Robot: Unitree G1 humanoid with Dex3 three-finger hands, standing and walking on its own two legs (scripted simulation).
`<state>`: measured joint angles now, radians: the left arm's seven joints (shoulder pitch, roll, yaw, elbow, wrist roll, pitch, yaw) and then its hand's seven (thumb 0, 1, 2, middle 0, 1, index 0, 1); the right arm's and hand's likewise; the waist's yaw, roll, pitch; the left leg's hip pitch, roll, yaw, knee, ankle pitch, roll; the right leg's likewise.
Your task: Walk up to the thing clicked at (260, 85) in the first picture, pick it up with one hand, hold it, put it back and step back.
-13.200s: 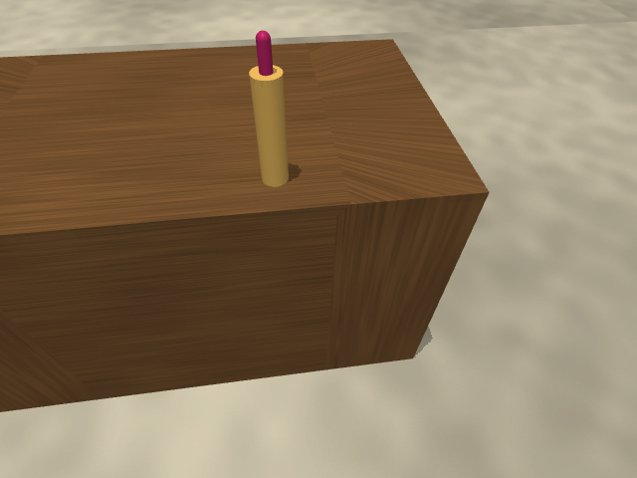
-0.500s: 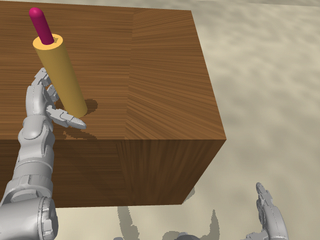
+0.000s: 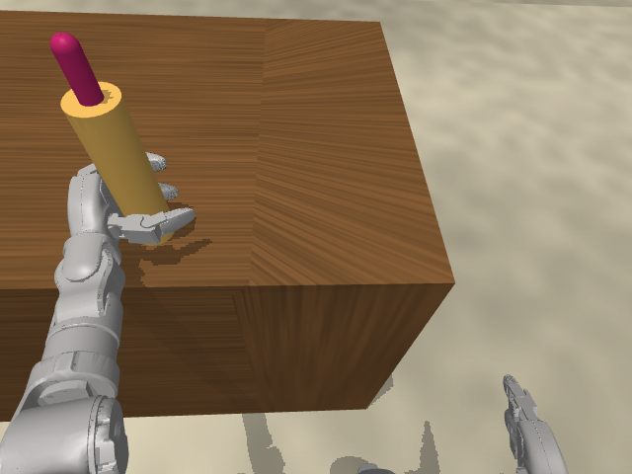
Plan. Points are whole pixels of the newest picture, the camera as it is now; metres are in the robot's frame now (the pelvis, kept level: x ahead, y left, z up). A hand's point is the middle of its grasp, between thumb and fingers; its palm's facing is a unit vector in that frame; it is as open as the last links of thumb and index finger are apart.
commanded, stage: settle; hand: left
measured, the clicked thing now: (120, 157) +0.44 +0.20 +0.16
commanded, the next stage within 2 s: lift in 0.98 s
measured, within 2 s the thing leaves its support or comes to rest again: leaves its support in 0.64 s
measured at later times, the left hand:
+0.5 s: hand (146, 207) +0.43 +0.19 +0.09, palm faces +0.13 -0.99 -0.02, open 7.1 cm
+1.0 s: hand (121, 190) +0.41 +0.20 +0.14, palm faces +0.15 -0.99 -0.02, open 7.1 cm
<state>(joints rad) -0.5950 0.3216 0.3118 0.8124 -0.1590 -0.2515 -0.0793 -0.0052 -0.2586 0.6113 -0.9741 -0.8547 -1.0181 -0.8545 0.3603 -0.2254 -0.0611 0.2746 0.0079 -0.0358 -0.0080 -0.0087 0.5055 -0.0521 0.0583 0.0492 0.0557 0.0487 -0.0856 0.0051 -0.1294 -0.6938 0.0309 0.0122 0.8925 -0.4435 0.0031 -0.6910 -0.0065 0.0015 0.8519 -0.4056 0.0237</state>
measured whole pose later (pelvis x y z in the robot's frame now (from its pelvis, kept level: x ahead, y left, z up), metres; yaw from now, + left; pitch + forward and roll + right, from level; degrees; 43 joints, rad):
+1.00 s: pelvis -0.01 +0.00 +0.01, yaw +1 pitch +8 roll -1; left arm -0.55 0.35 0.28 0.65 -0.18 0.00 -0.07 0.01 -0.13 1.20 -0.89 -1.05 -0.95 -1.07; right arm 0.28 -0.23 -0.06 0.44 0.04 -0.07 -0.08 -0.01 0.54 -0.06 0.06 0.05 0.06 0.05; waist -0.06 0.02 -0.10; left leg -0.53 0.02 0.01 0.79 -0.39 0.00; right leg -0.53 -0.01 0.00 0.76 -0.36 0.02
